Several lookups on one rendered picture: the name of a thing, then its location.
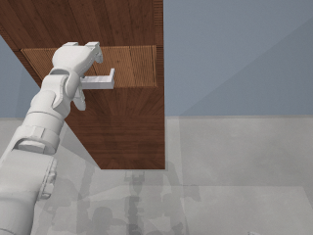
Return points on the handle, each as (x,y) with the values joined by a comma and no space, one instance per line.
(98,81)

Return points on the left robot forearm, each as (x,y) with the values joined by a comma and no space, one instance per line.
(41,128)

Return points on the drawer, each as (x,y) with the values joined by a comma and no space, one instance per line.
(134,66)

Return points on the robot left upper arm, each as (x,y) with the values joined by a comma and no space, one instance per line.
(25,178)

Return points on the cabinet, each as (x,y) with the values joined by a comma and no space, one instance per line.
(122,127)

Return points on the robot left hand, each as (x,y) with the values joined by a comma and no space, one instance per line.
(79,59)

